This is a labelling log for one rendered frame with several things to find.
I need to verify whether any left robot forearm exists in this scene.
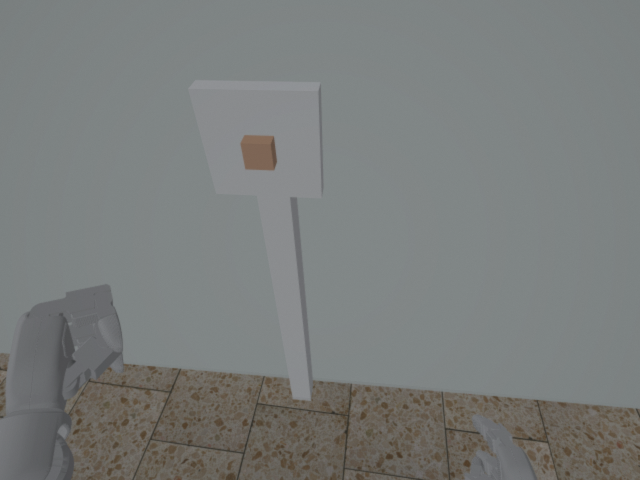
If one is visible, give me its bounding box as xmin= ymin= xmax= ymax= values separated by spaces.
xmin=0 ymin=408 xmax=74 ymax=480

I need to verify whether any left robot hand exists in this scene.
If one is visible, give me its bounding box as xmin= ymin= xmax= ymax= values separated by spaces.
xmin=5 ymin=284 xmax=124 ymax=415

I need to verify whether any panel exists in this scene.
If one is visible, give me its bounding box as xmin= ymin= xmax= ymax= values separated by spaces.
xmin=188 ymin=80 xmax=324 ymax=401

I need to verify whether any right robot hand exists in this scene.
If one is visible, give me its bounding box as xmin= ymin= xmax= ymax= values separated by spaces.
xmin=464 ymin=414 xmax=537 ymax=480

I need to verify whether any button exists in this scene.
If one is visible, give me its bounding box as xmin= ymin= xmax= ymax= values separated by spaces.
xmin=240 ymin=135 xmax=277 ymax=170

